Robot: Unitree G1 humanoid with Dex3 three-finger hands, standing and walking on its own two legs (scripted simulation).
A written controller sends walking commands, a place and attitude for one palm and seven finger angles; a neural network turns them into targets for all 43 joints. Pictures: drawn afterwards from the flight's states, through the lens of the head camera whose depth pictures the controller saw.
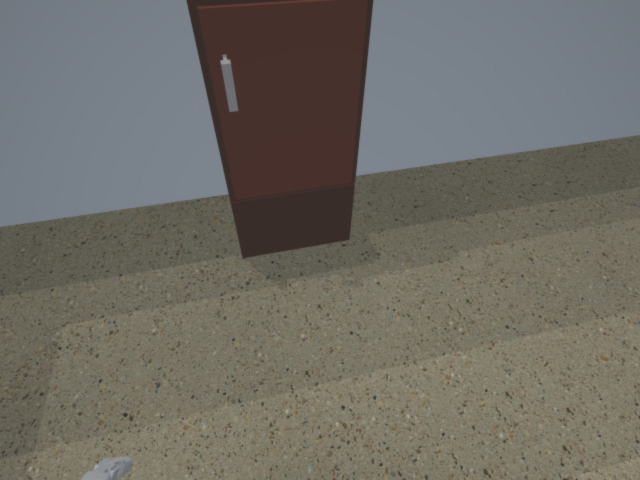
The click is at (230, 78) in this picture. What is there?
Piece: cupboard door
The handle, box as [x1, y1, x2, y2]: [220, 54, 237, 111]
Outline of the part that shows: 225,54 222,55 223,59 220,60 229,111 237,110 230,61 226,59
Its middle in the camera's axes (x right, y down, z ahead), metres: -0.24 -0.41 +1.01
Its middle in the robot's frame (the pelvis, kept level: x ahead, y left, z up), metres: +1.02 +0.30 +0.00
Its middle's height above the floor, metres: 0.77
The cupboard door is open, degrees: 0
